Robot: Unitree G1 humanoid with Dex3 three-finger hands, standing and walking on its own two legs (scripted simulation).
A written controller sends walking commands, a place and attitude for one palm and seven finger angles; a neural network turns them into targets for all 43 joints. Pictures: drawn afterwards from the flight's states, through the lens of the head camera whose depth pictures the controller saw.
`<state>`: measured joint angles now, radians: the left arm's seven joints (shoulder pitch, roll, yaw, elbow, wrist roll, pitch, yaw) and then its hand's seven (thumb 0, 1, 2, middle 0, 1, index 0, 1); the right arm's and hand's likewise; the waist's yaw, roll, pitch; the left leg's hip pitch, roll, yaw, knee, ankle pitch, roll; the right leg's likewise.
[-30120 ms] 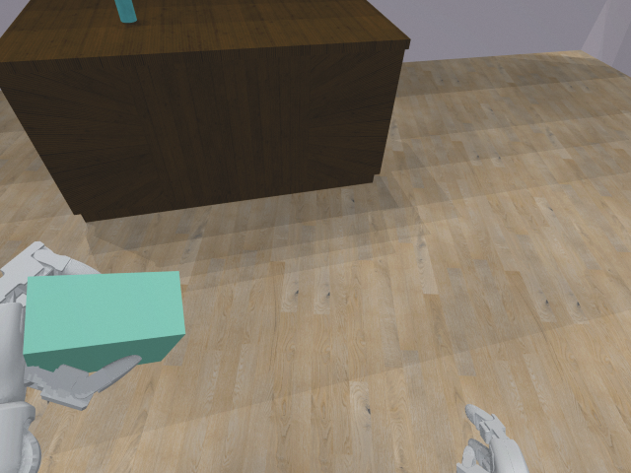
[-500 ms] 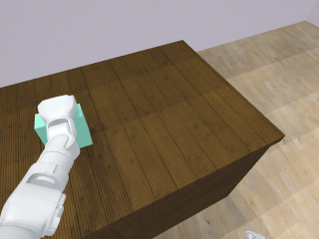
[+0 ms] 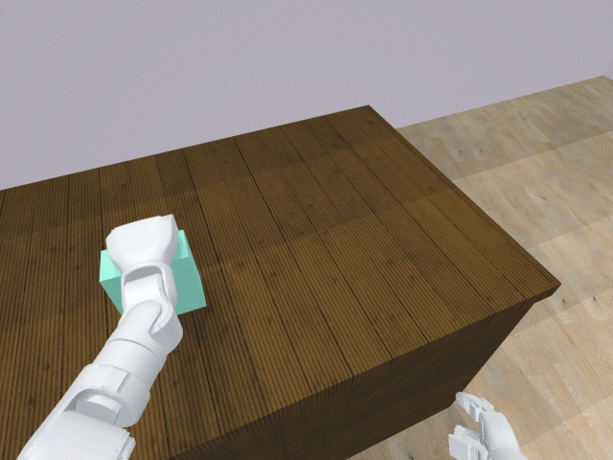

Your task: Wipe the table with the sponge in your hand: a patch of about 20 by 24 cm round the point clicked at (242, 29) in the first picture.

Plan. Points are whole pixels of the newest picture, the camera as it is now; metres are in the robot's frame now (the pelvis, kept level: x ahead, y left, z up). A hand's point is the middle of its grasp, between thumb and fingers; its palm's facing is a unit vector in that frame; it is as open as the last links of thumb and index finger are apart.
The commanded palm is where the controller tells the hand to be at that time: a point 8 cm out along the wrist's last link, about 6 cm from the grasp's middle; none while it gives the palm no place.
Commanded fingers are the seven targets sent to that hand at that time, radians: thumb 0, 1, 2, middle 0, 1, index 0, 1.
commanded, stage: wipe back along the middle lane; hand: left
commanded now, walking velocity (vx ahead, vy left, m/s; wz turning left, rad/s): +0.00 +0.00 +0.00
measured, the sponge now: (160, 287) +0.35 +0.27 +0.00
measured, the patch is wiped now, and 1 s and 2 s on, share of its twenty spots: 0.50 0.70 0.80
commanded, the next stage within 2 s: slide across to the third lane in 0.96 s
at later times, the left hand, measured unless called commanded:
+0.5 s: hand (161, 290) +0.32 +0.24 +0.04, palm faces +0.02 -0.03 -1.00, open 10.3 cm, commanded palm +0.27 +0.21 +0.07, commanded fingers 0.00 0.10 1.30 -1.20 -1.60 -1.20 -1.60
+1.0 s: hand (170, 324) +0.27 +0.21 +0.05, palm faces +0.05 -0.07 -1.00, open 10.3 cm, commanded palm +0.22 +0.19 +0.07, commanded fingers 0.00 0.10 1.30 -1.20 -1.60 -1.20 -1.60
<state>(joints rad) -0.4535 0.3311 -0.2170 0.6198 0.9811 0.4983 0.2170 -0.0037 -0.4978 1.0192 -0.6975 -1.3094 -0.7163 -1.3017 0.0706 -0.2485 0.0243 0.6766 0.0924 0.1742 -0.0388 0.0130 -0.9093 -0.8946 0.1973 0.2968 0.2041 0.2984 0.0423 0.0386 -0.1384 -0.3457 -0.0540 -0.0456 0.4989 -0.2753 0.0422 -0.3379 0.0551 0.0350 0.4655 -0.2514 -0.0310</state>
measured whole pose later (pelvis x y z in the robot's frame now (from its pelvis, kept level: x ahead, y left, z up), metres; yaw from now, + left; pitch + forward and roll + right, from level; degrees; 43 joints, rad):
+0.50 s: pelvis -0.01 +0.00 +0.00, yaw +0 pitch +4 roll +0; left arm -0.30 0.29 -0.31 0.39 1.00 0.63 0.20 0.00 -0.49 1.02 -0.69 -1.32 -0.71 -1.31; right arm 0.03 -0.24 0.05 0.66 0.10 0.19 -0.01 0.01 -0.91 -0.89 0.20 0.30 0.20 0.30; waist 0.06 0.04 -0.13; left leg -0.31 -0.06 -0.04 0.52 -0.29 0.05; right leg -0.31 0.05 0.04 0.51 -0.27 -0.03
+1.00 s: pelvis -0.01 -0.02 +0.00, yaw -1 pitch +2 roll +0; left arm -0.07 0.30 -0.33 0.13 1.00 0.65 0.20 0.00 -0.49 1.02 -0.68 -1.33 -0.70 -1.32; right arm -0.01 -0.25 0.05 0.63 0.10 0.20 0.02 0.02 -0.91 -0.89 0.20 0.30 0.20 0.30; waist 0.08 0.06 -0.12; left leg -0.26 -0.04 -0.03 0.53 -0.29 0.02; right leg -0.28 0.07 0.04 0.53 -0.28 -0.05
